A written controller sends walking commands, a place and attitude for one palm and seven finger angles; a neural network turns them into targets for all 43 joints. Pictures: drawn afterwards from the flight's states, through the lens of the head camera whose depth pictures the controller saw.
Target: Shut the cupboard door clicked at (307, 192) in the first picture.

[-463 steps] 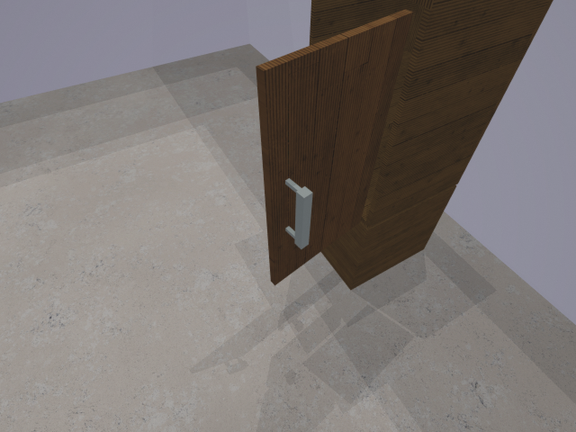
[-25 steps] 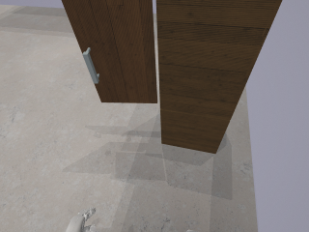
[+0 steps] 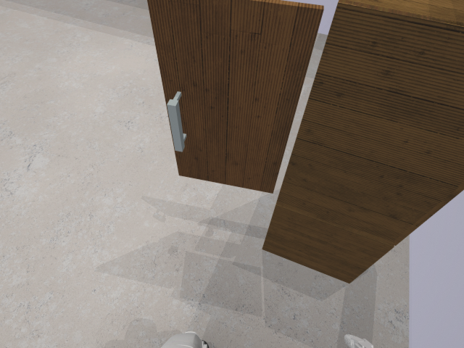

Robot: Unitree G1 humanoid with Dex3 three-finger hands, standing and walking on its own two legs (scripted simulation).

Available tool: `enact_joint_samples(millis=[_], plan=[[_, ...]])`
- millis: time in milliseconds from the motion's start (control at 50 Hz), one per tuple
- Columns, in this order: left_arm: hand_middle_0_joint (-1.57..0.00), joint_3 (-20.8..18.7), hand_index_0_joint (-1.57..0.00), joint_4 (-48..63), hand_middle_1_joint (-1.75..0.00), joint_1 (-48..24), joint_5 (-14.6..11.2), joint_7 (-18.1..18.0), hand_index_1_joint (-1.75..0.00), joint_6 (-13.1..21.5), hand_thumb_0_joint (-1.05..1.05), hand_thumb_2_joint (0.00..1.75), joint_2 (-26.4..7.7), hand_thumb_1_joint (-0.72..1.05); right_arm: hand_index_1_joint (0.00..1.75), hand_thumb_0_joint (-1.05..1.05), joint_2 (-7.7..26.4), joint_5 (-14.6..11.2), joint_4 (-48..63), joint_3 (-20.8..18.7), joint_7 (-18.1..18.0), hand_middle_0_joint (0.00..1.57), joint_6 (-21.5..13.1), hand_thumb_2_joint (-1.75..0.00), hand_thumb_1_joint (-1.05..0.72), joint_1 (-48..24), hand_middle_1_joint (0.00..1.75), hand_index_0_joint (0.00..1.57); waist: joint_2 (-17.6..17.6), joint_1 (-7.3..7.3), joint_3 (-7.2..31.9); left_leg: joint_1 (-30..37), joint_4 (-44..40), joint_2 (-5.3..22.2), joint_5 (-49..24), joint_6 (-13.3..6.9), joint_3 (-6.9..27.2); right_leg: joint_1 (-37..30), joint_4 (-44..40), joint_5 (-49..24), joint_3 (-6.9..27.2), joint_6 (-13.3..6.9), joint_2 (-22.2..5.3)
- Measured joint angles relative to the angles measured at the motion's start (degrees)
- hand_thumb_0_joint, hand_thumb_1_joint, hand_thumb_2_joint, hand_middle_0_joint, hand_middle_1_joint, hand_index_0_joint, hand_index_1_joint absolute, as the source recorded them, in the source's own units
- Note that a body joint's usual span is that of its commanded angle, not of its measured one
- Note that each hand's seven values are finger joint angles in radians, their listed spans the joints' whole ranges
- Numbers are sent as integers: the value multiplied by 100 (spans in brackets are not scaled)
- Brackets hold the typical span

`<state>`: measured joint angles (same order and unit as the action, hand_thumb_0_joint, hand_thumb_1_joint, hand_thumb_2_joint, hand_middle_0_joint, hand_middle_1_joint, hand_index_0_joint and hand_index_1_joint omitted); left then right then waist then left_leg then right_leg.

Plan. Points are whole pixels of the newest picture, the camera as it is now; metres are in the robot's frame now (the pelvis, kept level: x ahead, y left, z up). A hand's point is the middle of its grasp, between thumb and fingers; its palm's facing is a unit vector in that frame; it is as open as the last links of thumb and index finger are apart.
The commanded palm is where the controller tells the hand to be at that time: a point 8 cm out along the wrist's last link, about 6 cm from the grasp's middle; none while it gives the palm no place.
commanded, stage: take the last steps up to it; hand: left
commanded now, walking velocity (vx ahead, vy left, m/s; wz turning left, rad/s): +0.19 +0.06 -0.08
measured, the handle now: (179, 122) +0.64 +0.22 -0.05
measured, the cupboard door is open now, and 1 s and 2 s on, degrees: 100 100 100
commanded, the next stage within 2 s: come to a stop and stand still in 0.14 s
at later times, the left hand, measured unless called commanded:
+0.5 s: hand (157, 293) +0.23 +0.18 -0.15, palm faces -0.05 -0.97 -0.23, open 7.4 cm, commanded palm none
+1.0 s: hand out of the picture +0.12 +0.22 -0.16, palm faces -0.04 -0.95 -0.30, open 7.4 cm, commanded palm none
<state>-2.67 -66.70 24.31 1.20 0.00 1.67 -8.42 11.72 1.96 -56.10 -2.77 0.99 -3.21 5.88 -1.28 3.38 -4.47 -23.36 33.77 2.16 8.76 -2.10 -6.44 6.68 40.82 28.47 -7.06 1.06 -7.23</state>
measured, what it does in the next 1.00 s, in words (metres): steps on the spot: right foot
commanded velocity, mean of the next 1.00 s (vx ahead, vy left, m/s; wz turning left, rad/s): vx -0.06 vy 0.01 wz -0.01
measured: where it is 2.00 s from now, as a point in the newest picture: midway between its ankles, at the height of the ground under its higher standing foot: outside the picture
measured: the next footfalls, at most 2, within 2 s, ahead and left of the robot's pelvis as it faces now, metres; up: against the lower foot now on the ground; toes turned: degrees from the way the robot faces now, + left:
right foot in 0.36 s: +0.17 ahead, -0.09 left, +0.00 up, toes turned -4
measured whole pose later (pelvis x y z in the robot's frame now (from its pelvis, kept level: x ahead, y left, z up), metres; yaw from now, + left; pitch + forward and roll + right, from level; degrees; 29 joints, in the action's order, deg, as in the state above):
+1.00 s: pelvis +0.08 +0.02 +0.00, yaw -4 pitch -2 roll +1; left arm -0.3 -59.3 15.1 1.0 -2.5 -0.5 -11.0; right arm 10.9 0.8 -54.2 -1.9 -1.1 0.2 11.0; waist 2.6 0.1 -3.3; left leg -14.3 35.7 1.6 19.0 -1.3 -8.2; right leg 14.4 37.8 20.9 1.6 2.0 -2.3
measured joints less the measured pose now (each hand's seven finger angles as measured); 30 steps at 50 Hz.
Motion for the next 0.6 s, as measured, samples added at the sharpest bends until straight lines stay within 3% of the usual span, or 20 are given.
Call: enact_joint_samples(millis=[60,120,240,320,360,420,480,540,600], plan=[[-20,8,-20,66,-30,-284,-10,-27,-30,-117,1,90,-60,91,30,0,-119,-14,36,73,-115,20,-18,-90,-91,15,30,20,-100,20,-56,178,127,-69,423,-105,-154,1114,2201,35,405,-190,113],[-20,-24,-19,278,-30,-626,22,-4,-30,-128,1,90,-109,91,30,0,-260,-21,-51,145,-179,20,-16,-90,-91,220,30,20,-116,-10,13,547,-331,-152,360,-95,-247,1850,2691,-411,353,-187,126],[-20,-67,-19,743,-29,-1211,40,-27,-30,-131,1,90,-133,92,30,-1,-189,-23,-249,80,-234,20,6,-90,-95,731,30,20,-32,-181,194,1164,-1064,-308,288,-154,-355,2182,1376,-919,226,-126,149],[-19,-31,-19,915,-29,-1493,22,-35,-30,-107,1,90,-202,93,30,-1,-194,-12,-474,123,-237,20,98,-90,-94,1040,30,20,41,-315,221,1341,-987,-327,522,-89,-369,1717,89,-1196,232,-99,253],[-19,13,-19,969,-29,-1546,9,-68,-30,-48,1,90,-260,92,30,-1,-256,-47,-609,161,-252,20,155,-90,-93,1183,30,20,-29,-343,249,1326,-687,-360,783,-14,-394,1283,-700,-1831,325,-134,272],[-19,122,-19,862,-29,-1616,-30,-113,-30,-24,1,90,-188,92,30,0,-246,-121,-774,162,-234,20,307,-90,-92,1189,30,20,174,-472,243,1302,-417,-213,1059,182,-276,1140,-724,-1325,261,-254,420],[-20,178,-19,804,-29,-1678,-57,-161,-30,-61,1,90,-132,91,30,0,-297,-157,-815,149,-240,20,432,-90,-92,1171,30,20,214,-560,221,1207,-167,-128,1460,366,-29,1047,-840,-1276,172,-280,491],[-20,147,-20,796,-30,-1762,-58,-200,-30,-112,1,90,-97,91,30,0,-358,-178,-791,120,-256,20,502,-90,-91,1091,30,20,103,-523,107,1100,-66,-76,1597,482,112,999,-875,-1302,152,-263,484],[-20,96,-20,774,-30,-1761,-75,-211,-30,-190,1,90,-80,91,30,0,-361,-167,-749,73,-271,20,522,-90,-91,979,30,20,-28,-462,14,1154,-263,-60,846,419,27,986,-777,-1262,175,-177,430]])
